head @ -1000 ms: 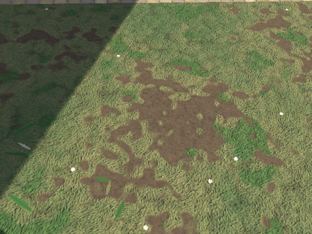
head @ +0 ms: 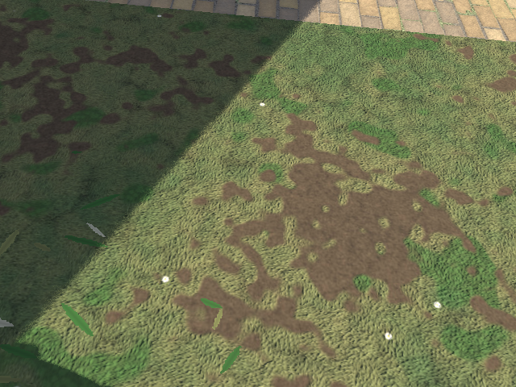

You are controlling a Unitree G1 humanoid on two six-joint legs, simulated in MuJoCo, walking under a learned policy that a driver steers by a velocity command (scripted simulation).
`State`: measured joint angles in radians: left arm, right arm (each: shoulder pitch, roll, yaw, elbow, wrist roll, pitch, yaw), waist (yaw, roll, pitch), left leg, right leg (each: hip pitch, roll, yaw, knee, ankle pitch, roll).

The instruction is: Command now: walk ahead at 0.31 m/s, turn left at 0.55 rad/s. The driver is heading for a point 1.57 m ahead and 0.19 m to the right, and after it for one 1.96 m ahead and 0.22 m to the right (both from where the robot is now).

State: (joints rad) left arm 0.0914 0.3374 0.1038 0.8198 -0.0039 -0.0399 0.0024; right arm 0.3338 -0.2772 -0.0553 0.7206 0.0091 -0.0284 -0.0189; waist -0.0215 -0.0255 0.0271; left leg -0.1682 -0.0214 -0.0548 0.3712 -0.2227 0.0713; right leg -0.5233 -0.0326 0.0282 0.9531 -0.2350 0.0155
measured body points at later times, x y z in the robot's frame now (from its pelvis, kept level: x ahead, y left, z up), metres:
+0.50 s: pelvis +0.23 -0.06 -0.01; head +0.25 -0.07 +0.44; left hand +0.27 +0.23 -0.12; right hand +0.38 -0.32 -0.11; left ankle +0.20 +0.09 -0.68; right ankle +0.23 -0.15 -0.75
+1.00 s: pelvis +0.51 -0.02 -0.01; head +0.53 -0.03 +0.44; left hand +0.71 +0.22 -0.11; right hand +0.53 -0.32 -0.11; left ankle +0.53 +0.09 -0.75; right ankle +0.50 -0.17 -0.67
